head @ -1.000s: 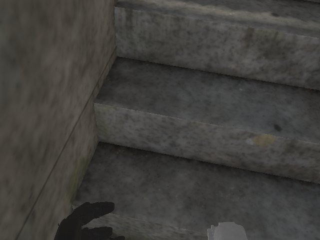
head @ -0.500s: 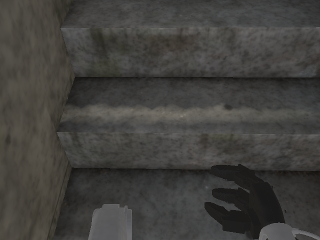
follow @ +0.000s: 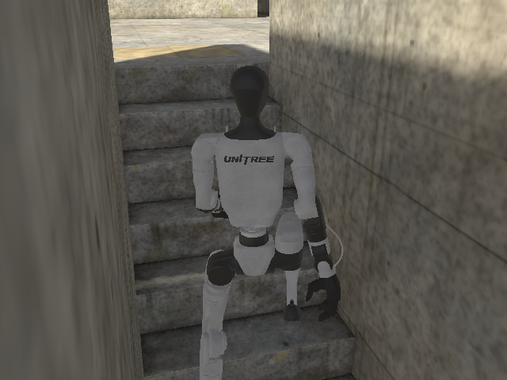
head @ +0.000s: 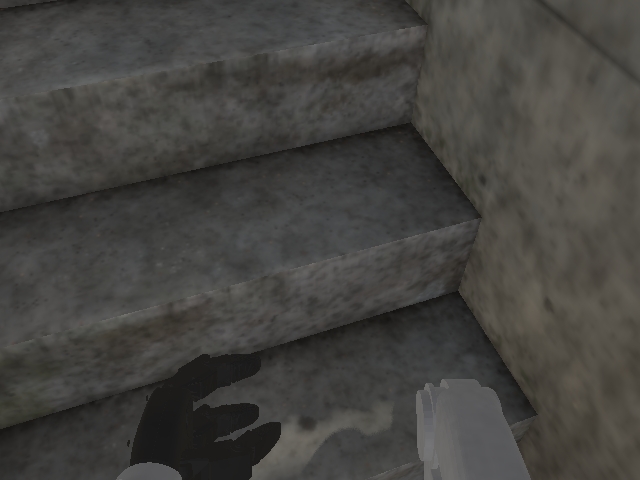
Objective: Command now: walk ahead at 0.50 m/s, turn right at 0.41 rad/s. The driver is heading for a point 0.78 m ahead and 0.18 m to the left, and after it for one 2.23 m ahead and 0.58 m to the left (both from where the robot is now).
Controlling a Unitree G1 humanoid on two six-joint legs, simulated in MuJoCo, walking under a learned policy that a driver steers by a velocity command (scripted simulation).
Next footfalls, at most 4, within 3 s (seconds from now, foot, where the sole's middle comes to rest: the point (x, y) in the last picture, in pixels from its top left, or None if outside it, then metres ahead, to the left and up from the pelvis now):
0.10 right None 0.26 -0.16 -0.58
0.64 left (271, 427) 0.46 0.06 -0.39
1.04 right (339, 209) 0.72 -0.07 -0.20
1.48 left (28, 259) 0.65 0.39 -0.20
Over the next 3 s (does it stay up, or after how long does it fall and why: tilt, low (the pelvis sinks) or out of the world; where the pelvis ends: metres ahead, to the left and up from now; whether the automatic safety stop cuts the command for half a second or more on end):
stays up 0.92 0.23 0.74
